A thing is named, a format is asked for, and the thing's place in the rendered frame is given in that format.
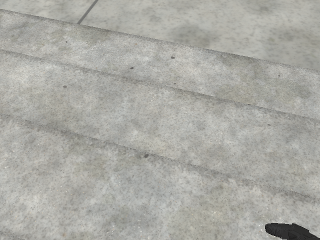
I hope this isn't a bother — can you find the robot right hand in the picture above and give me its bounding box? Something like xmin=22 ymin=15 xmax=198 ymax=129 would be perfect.
xmin=265 ymin=223 xmax=320 ymax=240

